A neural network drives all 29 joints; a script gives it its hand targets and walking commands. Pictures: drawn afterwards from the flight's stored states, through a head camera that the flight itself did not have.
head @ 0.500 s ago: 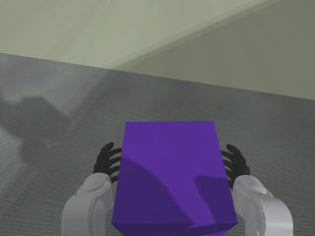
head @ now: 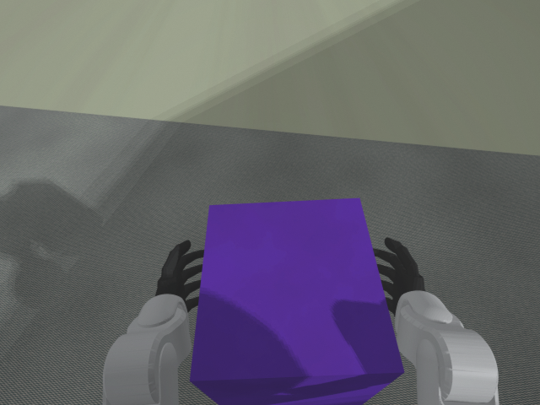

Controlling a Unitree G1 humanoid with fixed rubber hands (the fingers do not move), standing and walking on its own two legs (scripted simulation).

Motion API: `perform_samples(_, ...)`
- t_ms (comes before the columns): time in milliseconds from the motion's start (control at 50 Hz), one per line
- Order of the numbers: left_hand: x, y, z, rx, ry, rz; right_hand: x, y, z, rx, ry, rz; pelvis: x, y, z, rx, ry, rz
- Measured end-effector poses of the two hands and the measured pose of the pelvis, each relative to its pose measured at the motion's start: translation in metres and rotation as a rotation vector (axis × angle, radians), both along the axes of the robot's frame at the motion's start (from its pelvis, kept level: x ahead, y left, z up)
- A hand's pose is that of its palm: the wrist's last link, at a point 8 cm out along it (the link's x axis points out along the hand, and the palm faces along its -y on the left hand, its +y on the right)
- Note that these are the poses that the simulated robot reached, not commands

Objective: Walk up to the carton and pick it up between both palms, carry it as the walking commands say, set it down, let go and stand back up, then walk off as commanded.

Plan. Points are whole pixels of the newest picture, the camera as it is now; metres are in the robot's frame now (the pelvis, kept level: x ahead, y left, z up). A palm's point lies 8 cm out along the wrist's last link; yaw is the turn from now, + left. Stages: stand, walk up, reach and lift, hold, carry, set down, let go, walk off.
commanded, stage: carry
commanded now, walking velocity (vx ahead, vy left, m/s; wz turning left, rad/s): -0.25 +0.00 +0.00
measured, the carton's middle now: (289, 314) +0.26 -0.01 +0.02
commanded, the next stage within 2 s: none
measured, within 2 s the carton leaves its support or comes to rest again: neither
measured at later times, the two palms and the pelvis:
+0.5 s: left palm out of the picture +0.09 +0.09 +0.09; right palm out of the picture +0.09 -0.20 +0.08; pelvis -0.15 -0.05 +0.00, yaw +2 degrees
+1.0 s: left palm out of the picture -0.10 +0.11 +0.09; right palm out of the picture -0.09 -0.18 +0.09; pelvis -0.34 -0.05 -0.01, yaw +2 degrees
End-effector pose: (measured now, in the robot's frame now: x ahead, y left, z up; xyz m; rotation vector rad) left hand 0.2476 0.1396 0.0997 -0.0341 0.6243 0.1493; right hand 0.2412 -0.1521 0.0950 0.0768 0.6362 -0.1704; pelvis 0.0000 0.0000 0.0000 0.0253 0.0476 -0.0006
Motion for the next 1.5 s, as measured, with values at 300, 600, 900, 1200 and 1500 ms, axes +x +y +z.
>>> perform_samples(300, -0.088, -0.01, -0.004, -0.013, -0.005, 0.092, -0.066, -0.01, -0.007, -0.01, -0.002, 0.091, -0.076, -0.035, -0.005, -0.044, 0.01, 0.028)
perform_samples(600, -0.195, -0.035, -0.006, -0.001, 0.002, 0.034, -0.184, -0.035, -0.003, 0.007, 0.003, 0.029, -0.184, -0.043, 0.0, 0.002, 0.021, 0.048)
perform_samples(900, -0.316, -0.004, -0.003, -0.054, -0.003, 0.111, -0.289, -0.003, 0.006, -0.046, -0.001, 0.109, -0.295, -0.035, 0.003, -0.069, -0.009, 0.054)
perform_samples(1200, -0.423, -0.067, -0.001, 0.017, 0.041, -0.014, -0.426, -0.066, -0.009, 0.034, 0.043, -0.011, -0.412, -0.063, 0.007, 0.012, -0.005, 0.017)
perform_samples(1500, -0.561, 0.001, -0.012, -0.074, 0.051, 0.142, -0.523, 0.004, 0.001, -0.053, 0.054, 0.153, -0.528, -0.038, 0.008, -0.059, -0.008, 0.08)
